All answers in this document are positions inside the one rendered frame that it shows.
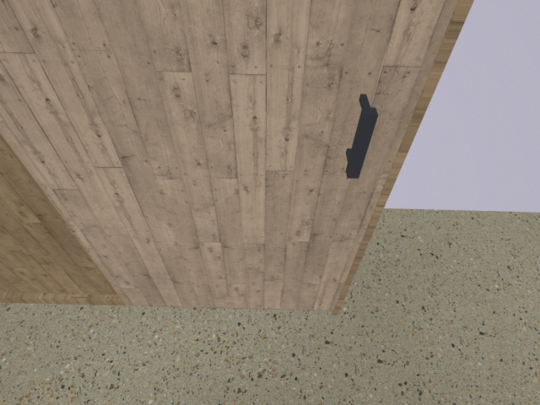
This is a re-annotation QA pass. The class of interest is handle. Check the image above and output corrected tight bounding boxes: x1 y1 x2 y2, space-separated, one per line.
346 94 378 179

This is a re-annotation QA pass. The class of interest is wardrobe door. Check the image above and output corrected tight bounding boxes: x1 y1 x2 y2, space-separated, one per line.
0 0 458 311
0 133 119 295

